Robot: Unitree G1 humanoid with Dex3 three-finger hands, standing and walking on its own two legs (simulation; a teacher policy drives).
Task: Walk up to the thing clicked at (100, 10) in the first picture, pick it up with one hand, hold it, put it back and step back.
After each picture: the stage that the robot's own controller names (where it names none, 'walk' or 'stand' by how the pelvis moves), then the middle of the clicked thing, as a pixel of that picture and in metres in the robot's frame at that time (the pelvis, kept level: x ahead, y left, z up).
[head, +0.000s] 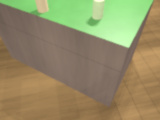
stand; (98, 8) +0.87 -0.06 +0.00
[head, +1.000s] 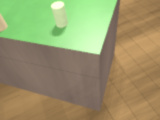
walk; (60, 14) +0.75 +0.17 +0.01
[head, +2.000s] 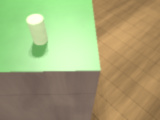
stand; (38, 30) +0.57 +0.21 +0.04
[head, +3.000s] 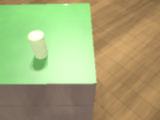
stand; (38, 45) +0.56 +0.23 +0.01
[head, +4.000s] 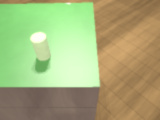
stand; (41, 46) +0.54 +0.22 +0.00
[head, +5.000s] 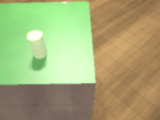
stand; (37, 44) +0.55 +0.23 +0.00
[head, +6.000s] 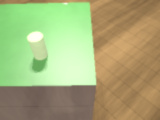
stand; (38, 46) +0.55 +0.23 +0.00
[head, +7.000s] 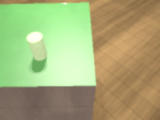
rise first; (37, 46) +0.54 +0.23 +0.00
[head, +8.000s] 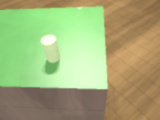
rise first; (51, 49) +0.54 +0.21 +0.00
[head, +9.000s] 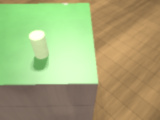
go down; (39, 45) +0.56 +0.20 +0.01
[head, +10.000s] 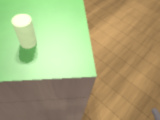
go down; (25, 32) +0.54 +0.20 +0.04
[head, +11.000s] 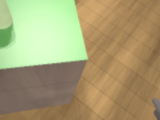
close in; out of the picture +0.55 +0.22 +0.08
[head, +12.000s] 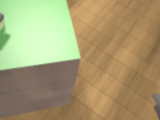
close; out of the picture +0.56 +0.23 +0.09
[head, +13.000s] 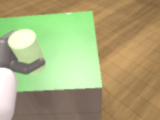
lift; (29, 53) +0.33 +0.17 +0.22
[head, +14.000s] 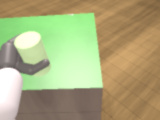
hold; (34, 55) +0.33 +0.16 +0.21
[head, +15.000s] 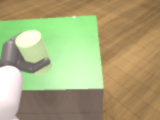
hold; (35, 53) +0.33 +0.16 +0.21
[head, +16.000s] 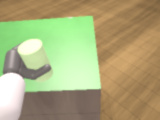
hold; (37, 61) +0.33 +0.16 +0.19
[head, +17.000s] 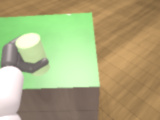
crouch; (34, 55) +0.35 +0.17 +0.18
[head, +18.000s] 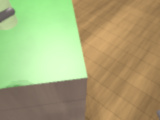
lower; out of the picture +0.50 +0.21 +0.23
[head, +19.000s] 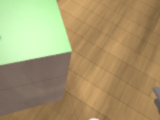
lower; out of the picture +0.55 +0.22 +0.10
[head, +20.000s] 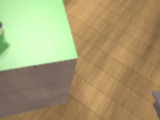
lower; out of the picture +0.53 +0.22 +0.08
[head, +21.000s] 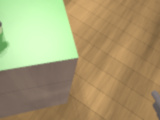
lower; out of the picture +0.53 +0.22 +0.08
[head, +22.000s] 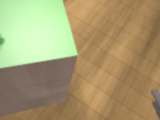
lower; out of the picture +0.54 +0.23 +0.09
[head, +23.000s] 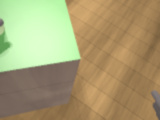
draw back; out of the picture +0.53 +0.22 +0.08
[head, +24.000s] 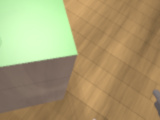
rise; out of the picture +0.54 +0.23 +0.09
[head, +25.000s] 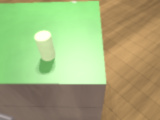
sink last; (45, 46) +0.52 +0.21 +0.04
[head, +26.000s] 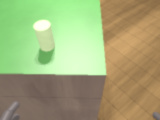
stand; (45, 36) +0.54 +0.20 +0.05
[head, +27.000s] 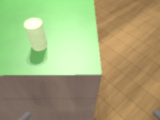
stand; (36, 35) +0.53 +0.21 +0.07
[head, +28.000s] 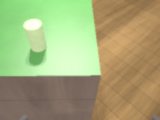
stand; (36, 36) +0.53 +0.21 +0.07
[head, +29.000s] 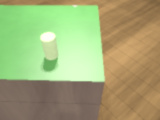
stand; (49, 46) +0.56 +0.19 +0.00
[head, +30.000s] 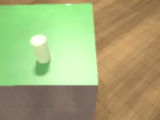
stand; (41, 49) +0.53 +0.22 +0.00
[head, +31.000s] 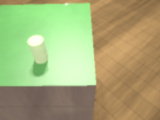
stand; (38, 49) +0.53 +0.23 +0.00
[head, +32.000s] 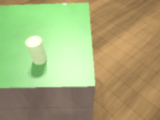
walk; (37, 50) +0.52 +0.23 +0.00
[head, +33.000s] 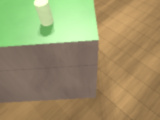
walk; (44, 12) +0.70 +0.23 +0.01
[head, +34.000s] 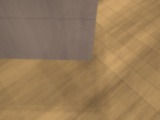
walk; out of the picture +1.06 +0.17 +0.03
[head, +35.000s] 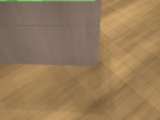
stand; out of the picture +1.17 +0.18 +0.01
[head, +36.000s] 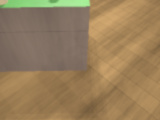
stand; out of the picture +1.13 +0.21 +0.00
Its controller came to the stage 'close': yes
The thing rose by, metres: 0.22
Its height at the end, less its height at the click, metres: +0.00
